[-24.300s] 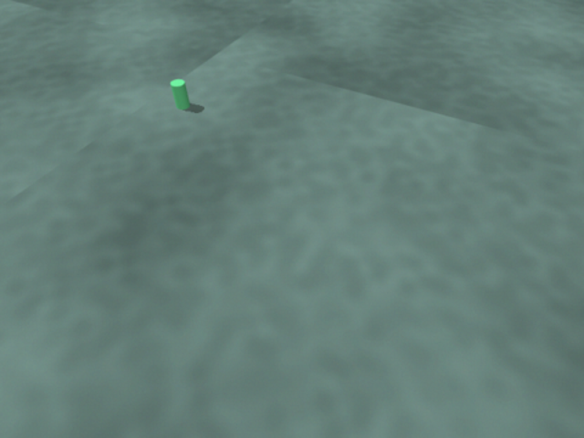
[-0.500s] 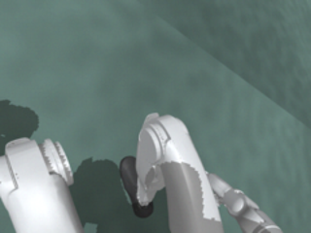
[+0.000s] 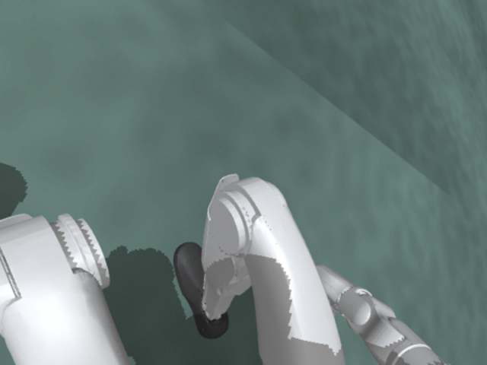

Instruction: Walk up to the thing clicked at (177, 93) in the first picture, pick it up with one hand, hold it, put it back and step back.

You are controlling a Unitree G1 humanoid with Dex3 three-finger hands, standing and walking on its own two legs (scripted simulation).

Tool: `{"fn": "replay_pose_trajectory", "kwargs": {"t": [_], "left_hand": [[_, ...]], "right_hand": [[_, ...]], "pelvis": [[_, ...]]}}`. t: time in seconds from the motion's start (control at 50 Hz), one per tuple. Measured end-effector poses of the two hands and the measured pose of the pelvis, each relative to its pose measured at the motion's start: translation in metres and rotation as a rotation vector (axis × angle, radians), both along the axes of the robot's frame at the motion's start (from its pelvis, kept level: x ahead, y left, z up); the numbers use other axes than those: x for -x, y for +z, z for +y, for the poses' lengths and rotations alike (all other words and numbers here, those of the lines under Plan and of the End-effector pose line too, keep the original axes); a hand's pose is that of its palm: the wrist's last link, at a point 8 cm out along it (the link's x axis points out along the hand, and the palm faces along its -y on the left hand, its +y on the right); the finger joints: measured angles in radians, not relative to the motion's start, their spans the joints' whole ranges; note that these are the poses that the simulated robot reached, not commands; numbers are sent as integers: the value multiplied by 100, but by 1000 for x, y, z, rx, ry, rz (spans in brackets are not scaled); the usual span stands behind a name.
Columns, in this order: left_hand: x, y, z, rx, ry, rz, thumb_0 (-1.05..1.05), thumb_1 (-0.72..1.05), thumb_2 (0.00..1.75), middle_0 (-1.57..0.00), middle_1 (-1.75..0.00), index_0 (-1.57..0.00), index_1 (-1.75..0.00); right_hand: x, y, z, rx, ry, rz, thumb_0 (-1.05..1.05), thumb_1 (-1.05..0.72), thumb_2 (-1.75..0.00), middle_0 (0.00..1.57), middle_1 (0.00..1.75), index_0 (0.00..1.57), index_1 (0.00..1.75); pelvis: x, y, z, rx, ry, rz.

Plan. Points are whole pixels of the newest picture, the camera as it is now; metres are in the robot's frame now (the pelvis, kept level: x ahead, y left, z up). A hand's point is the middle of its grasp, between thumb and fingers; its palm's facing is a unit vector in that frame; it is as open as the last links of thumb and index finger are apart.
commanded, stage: lower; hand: left
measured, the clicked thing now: out of the picture +0.42 +0.32 -0.20
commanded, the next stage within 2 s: loosen in 0.04 s
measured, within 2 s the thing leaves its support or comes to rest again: neither
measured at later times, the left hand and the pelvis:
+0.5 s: hand out of the picture +0.42 +0.32 -0.18, palm faces +0.49 -0.87 -0.01, open 11.4 cm; pelvis +0.00 +0.00 +0.00, yaw -1 degrees
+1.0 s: hand out of the picture +0.42 +0.33 -0.17, palm faces +0.49 -0.87 +0.01, open 16.6 cm; pelvis +0.00 +0.00 +0.00, yaw -1 degrees
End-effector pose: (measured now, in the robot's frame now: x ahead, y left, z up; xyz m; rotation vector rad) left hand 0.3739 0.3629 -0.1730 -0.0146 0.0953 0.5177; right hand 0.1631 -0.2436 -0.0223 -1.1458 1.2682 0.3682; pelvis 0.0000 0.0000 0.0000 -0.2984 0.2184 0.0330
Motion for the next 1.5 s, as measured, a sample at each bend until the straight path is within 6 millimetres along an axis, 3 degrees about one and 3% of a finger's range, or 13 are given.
{"fn": "replay_pose_trajectory", "kwargs": {"t": [0.26,0.54,0.8,1.02,1.16,1.34,1.5], "left_hand": [[1,-4,-2,0,0,-11,-2,-50,105,-62,-92,-67,-93],[-2,-1,-2,-8,-9,-27,-2,-40,63,-68,-72,-72,-71],[-4,1,-1,-3,-4,-28,-1,-50,27,-49,-39,-48,-39],[-5,5,3,-11,-7,-61,-1,-57,13,-24,-18,-23,-19],[2,36,35,-59,17,-118,-1,-58,9,-14,-10,-13,-11],[33,92,70,-74,-16,-95,-1,-60,5,-9,-6,-9,-6],[62,121,84,-140,-51,162,-1,-54,4,-8,-6,-8,-5]], "right_hand": [[0,3,6,9,32,-4,-1,-91,-90,20,30,21,30],[6,6,8,15,34,3,-1,-91,-90,20,30,21,30],[5,8,9,10,28,-6,-1,-91,-90,20,30,21,30],[2,8,9,14,28,-12,-1,-91,-90,20,30,21,30],[2,9,8,1,-25,-39,-1,-91,-90,20,30,21,30],[-13,8,9,-105,-111,-136,0,-91,-90,20,30,21,30],[-28,5,16,-225,-269,-206,0,-90,-90,20,31,21,30]], "pelvis": [[3,-1,2,10,-8,-23],[5,0,3,18,-13,-31],[5,1,3,17,-17,-27],[5,1,3,17,-17,-28],[3,4,2,9,-8,-6],[3,15,0,-16,16,68],[2,35,-3,-52,44,153]]}}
